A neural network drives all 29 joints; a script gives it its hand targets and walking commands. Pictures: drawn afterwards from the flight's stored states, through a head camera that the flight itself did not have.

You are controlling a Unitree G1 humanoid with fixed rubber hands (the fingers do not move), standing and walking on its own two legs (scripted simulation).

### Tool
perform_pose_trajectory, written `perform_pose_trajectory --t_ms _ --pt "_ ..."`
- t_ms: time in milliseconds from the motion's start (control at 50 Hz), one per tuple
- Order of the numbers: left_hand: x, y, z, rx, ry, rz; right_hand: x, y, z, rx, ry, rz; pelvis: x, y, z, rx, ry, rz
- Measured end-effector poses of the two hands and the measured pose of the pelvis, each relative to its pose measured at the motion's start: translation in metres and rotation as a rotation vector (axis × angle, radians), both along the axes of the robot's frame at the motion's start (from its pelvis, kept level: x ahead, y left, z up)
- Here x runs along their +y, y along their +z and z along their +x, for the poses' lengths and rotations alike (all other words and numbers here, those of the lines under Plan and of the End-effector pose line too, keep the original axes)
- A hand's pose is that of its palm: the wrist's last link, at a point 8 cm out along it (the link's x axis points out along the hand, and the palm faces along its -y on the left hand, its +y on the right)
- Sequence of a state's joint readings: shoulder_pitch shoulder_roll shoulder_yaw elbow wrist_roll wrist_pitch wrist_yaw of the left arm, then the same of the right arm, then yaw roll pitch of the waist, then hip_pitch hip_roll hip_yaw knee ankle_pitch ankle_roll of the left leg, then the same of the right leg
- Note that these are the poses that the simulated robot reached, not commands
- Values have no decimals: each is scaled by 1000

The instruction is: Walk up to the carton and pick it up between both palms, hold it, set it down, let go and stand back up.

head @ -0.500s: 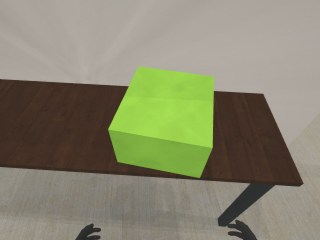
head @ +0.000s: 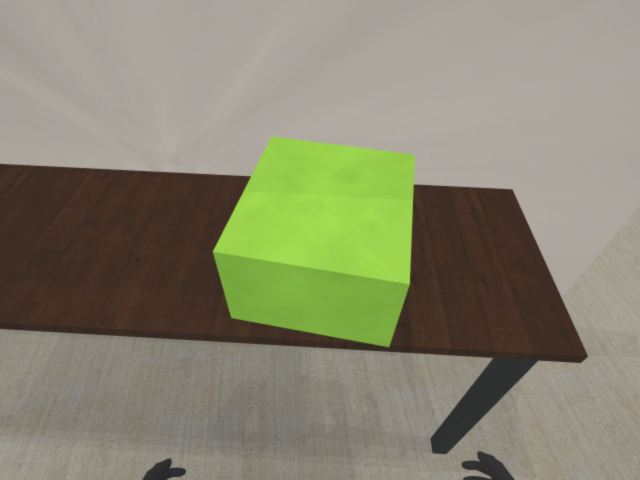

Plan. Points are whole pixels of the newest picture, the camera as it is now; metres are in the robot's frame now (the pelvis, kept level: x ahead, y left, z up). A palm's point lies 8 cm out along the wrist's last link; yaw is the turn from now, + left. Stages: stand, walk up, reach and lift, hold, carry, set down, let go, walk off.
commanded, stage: stand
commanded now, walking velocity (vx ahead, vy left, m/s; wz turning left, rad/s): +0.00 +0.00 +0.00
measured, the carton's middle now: (325, 233) +0.50 -0.01 +0.01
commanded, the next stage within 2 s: walk up in 1.96 s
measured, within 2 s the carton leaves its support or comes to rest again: neither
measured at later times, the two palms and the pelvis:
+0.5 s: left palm out of the picture +0.11 +0.24 -0.10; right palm out of the picture +0.11 -0.22 -0.10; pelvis +0.00 +0.01 +0.00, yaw +0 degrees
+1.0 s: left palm out of the picture +0.10 +0.26 -0.11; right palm out of the picture +0.10 -0.22 -0.11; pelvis +0.01 +0.02 +0.01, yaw +0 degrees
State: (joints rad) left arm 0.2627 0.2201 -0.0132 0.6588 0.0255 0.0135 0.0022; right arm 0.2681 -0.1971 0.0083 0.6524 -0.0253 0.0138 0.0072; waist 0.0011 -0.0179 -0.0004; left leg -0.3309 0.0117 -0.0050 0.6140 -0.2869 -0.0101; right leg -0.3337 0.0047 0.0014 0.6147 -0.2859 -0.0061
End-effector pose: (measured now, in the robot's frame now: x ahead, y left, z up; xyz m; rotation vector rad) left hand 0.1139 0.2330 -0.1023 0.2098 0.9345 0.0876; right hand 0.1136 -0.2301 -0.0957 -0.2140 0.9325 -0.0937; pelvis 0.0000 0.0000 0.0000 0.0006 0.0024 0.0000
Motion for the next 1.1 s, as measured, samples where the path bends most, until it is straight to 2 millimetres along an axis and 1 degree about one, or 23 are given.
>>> perform_pose_trajectory --t_ms 80,140,340,440,500,580,660,760,800,900,1000,1100 --pt "-2 -5 -13 44 -10 -11 1 -1 -6 13 -4 -2 2 1 -3 7 3 -4" --pt "1 -4 -15 43 -8 -13 4 -3 -10 28 -6 2 4 1 -2 11 1 -5" --pt "0 2 1 -7 -9 -20 7 -1 -6 5 -4 9 6 2 -3 2 5 -2" --pt "4 4 -5 3 -3 -2 5 -3 -1 0 -7 12 6 2 -1 4 0 -2" --pt "7 3 -6 18 -1 10 6 -2 0 0 -12 16 6 3 -1 8 -1 -2" --pt "5 -1 -5 34 1 -6 8 -3 -6 37 -7 12 6 4 -1 14 3 -4" --pt "3 -6 -6 43 -2 -29 6 -3 -14 67 -33 -7 9 4 4 16 -2 -7" --pt "3 -7 8 19 -9 -43 7 2 -10 51 -47 -26 13 4 9 12 -3 -9" --pt "5 -6 9 23 -1 -39 10 1 -7 40 -49 -22 15 4 11 12 -1 -10" --pt "12 -5 -4 69 17 -19 16 -7 -10 70 -43 -1 18 5 12 12 -5 -6" --pt "22 -5 -17 113 43 9 15 -11 -12 94 -40 10 17 6 14 16 1 -5" --pt "18 -9 -23 141 60 -1 7 -8 -8 99 -42 -2 13 7 18 20 0 -3"
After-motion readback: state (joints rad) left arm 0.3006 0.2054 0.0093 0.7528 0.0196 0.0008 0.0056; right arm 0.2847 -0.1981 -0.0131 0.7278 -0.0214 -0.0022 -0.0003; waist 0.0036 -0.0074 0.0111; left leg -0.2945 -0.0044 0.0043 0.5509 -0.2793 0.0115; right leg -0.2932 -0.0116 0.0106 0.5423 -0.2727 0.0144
